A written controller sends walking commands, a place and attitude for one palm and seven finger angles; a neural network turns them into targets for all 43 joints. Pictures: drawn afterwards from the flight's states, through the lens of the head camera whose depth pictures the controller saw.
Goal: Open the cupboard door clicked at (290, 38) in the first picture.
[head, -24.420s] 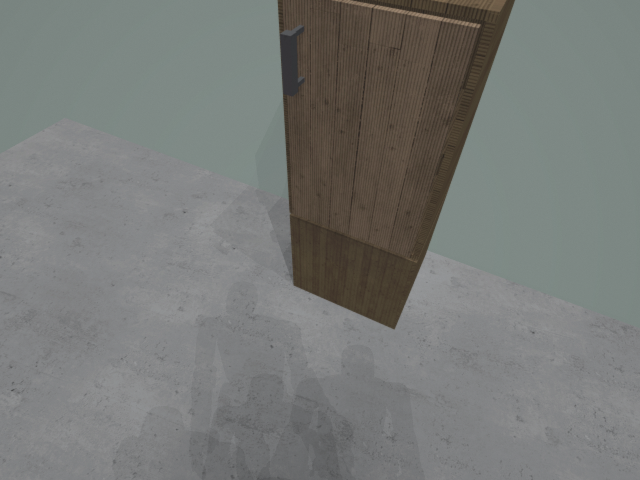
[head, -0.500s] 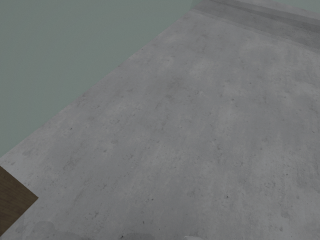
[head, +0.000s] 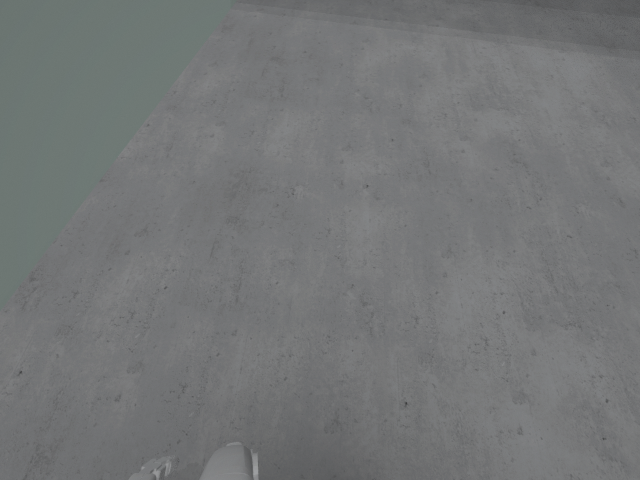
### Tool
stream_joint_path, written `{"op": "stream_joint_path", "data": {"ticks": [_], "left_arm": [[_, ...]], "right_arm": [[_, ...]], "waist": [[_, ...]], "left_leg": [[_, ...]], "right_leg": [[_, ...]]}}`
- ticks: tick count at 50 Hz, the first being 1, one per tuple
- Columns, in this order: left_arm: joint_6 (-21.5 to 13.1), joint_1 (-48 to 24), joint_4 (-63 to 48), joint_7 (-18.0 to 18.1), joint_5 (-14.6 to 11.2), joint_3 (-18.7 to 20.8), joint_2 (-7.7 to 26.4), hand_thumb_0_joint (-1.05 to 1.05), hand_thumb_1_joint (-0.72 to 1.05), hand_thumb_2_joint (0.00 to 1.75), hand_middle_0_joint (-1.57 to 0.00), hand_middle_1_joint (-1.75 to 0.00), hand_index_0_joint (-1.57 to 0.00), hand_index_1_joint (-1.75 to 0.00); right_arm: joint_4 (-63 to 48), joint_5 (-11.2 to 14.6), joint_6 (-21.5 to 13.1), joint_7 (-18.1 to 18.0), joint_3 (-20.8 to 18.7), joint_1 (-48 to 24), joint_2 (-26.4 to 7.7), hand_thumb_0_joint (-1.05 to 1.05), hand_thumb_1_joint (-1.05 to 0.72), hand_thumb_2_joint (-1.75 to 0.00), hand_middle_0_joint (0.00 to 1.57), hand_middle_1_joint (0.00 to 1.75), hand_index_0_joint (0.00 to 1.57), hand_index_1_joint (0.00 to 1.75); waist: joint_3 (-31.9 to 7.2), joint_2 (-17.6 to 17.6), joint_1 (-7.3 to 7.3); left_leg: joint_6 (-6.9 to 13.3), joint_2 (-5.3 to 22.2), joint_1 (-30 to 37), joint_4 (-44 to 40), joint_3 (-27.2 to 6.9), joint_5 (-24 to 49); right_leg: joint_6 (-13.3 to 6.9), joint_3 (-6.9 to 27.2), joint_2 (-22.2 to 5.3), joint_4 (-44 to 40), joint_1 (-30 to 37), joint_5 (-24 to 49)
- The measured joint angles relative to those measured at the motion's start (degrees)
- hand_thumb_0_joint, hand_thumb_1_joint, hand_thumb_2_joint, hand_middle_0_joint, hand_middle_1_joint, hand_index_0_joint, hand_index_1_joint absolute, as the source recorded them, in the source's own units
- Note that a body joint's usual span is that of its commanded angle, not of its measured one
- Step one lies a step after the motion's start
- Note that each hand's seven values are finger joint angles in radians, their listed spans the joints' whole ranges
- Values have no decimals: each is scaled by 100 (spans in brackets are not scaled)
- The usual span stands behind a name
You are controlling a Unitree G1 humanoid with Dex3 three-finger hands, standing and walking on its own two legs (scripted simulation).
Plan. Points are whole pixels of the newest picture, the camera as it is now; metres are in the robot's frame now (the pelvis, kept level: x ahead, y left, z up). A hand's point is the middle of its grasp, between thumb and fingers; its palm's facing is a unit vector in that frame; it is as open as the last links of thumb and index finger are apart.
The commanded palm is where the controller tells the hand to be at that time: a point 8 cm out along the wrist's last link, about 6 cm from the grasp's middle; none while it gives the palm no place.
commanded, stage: walk to a spot facing it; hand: left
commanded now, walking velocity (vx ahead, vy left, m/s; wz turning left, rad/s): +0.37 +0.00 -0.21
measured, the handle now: out of the picture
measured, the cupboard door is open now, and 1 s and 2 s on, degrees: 50 50 50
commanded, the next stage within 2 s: turn to face it in 0.60 s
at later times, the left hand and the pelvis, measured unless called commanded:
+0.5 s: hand (201, 350) +0.32 +0.20 -0.16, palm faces -0.10 -0.98 -0.16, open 7.4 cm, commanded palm none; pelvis +0.25 +0.02 +0.01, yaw -9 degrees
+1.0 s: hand (263, 238) +0.57 +0.12 -0.20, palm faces -0.11 -0.98 -0.15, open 7.2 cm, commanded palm none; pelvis +0.48 -0.04 -0.02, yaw -7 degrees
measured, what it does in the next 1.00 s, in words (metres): walks ahead: left foot, then right foot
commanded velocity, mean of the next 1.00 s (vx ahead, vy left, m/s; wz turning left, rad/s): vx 0.23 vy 0.00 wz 0.02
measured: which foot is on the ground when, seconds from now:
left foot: up 0.00-0.22, down 0.24-0.66, up 0.68-0.94, down 0.96-1.00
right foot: down 0.00-0.24, up 0.26-0.62, down 0.64-0.98, up 1.00-1.00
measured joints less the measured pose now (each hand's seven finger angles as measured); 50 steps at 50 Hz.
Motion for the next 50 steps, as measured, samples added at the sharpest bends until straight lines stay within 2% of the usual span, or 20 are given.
{"op": "stream_joint_path", "data": {"ticks": [5,11,12,13,14,16,17,19,21,25,30,32,33,35,36,38,42,47,48,50], "left_arm": [[-92,449,263,-4,-9,60,-14,0,94,90,-20,-30,-20,-30],[-140,1014,534,22,-33,47,0,0,92,90,-20,-30,-20,-30],[-135,1141,572,27,-46,50,-13,0,92,90,-20,-30,-20,-30],[-112,1221,626,26,-64,53,-20,0,92,90,-20,-30,-20,-30],[-73,1233,695,26,-72,47,0,0,92,90,-20,-30,-20,-30],[8,1201,767,21,-43,40,40,1,91,90,-20,-30,-20,-30],[39,1143,782,10,-20,53,53,1,91,90,-20,-30,-20,-30],[102,962,713,-32,11,82,62,1,91,90,-20,-30,-20,-30],[131,762,567,-80,25,89,37,1,91,90,-20,-30,-20,-30],[147,430,325,-156,34,67,-64,1,91,90,-20,-30,-19,-30],[158,66,222,-199,50,73,-5,1,91,90,-20,-30,-19,-30],[69,-24,160,-205,64,74,93,1,91,90,-20,-30,-20,-30],[-25,-75,136,-178,76,97,142,1,91,90,-20,-30,-20,-30],[-131,-162,141,-87,3,117,102,0,91,90,-20,-30,-20,-30],[-135,-157,147,-38,-22,100,63,0,91,90,-20,-30,-20,-30],[-119,-75,190,49,-31,54,-4,0,91,90,-20,-30,-20,-30],[-108,100,374,158,-30,28,-90,0,93,90,-20,-30,-20,-30],[-78,193,494,144,-47,-3,-47,0,94,90,-20,-30,-20,-30],[-51,241,482,142,-58,-17,-71,0,94,90,-20,-30,-20,-30],[49,295,468,160,-95,-26,-61,0,93,90,-20,-30,-20,-30]], "right_arm": [[-211,-6,-80,82,-13,-491,90,0,-91,-90,20,30,20,30],[-229,-2,-162,109,2,-877,98,0,-91,-90,20,30,20,30],[-251,-20,-221,100,21,-902,74,0,-91,-90,20,30,20,30],[-264,-57,-298,78,26,-932,66,0,-91,-90,20,30,20,30],[-274,-84,-343,48,35,-945,95,0,-91,-90,20,30,20,30],[-305,-96,-376,17,66,-810,150,0,-91,-90,20,30,20,30],[-287,-93,-390,-4,68,-683,173,0,-91,-90,20,30,20,30],[-170,-79,-407,-47,70,-400,206,0,-91,-90,20,30,20,30],[25,-59,-391,-75,61,-121,216,0,-91,-90,20,30,20,30],[387,-48,-288,-71,-14,389,81,0,-93,-90,20,30,20,30],[656,-80,-181,-35,-33,908,-20,0,-92,-90,20,30,20,30],[732,-58,-149,-30,-19,1134,-21,0,-92,-90,20,30,20,30],[788,-17,-115,-21,-8,1184,-4,0,-91,-90,20,30,20,30],[880,51,-6,-11,-12,1054,-39,0,-91,-90,20,30,20,30],[887,65,24,-17,-26,961,-54,0,-91,-90,20,30,20,30],[823,65,46,-47,-36,746,-42,1,-91,-90,20,30,20,30],[542,61,4,-59,-5,373,122,0,-91,-90,20,30,19,30],[384,42,-52,-30,48,132,270,0,-92,-90,20,30,19,30],[352,33,-68,-15,50,131,225,0,-93,-90,20,30,19,30],[330,-7,-79,-25,45,72,204,0,-93,-90,20,30,20,30]], "waist": [[-173,-32,269],[-250,-57,554],[-283,-32,581],[-299,-18,568],[-262,-78,553],[-226,-164,508],[-242,-180,480],[-247,-181,462],[-231,-139,472],[-245,24,407],[-211,106,151],[-210,78,83],[-200,22,99],[-64,99,79],[-29,138,64],[-56,134,25],[-198,-17,-54],[-274,-77,20],[-296,-38,49],[-379,-90,66]], "left_leg": [[4,-154,-74,-1423,-63,510],[155,-491,533,-2741,124,799],[257,-524,747,-3028,145,881],[411,-520,784,-2985,169,1096],[498,-539,810,-2757,245,972],[535,-569,1048,-2647,355,606],[520,-583,1192,-2739,371,513],[444,-602,1516,-3086,385,533],[435,-595,1843,-3463,411,569],[362,-519,2407,-3975,542,486],[106,-335,2948,-3934,787,-42],[-1,-200,2952,-3368,832,-492],[45,-120,2709,-2644,826,-647],[153,-83,1955,-754,350,-917],[181,-102,1593,-110,187,-888],[178,-128,975,359,72,-747],[132,-168,312,-497,101,-229],[124,-335,461,-2230,265,866],[189,-371,582,-2526,264,1279],[542,-497,570,-2328,246,793]], "right_leg": [[28,275,80,-506,607,-122],[185,467,59,-460,1278,-736],[214,513,77,-158,1243,-945],[239,474,77,478,1022,-1154],[251,453,33,1409,702,-1324],[285,350,-71,3058,39,-1346],[311,278,-144,3582,-277,-1197],[379,191,-328,4010,-815,-827],[444,159,-513,3793,-1205,-525],[503,53,-787,2471,-1513,-56],[454,-220,-757,1122,-1240,152],[303,-296,-643,649,-859,135],[283,-262,-623,719,-846,281],[263,-306,-509,1055,-759,-42],[264,-332,-454,998,-611,-163],[319,-344,-389,667,-300,-189],[338,-406,-378,-44,299,-128],[511,-663,-443,-73,848,-553],[567,-717,-460,149,869,-759],[679,-663,-585,1084,569,-1406]]}}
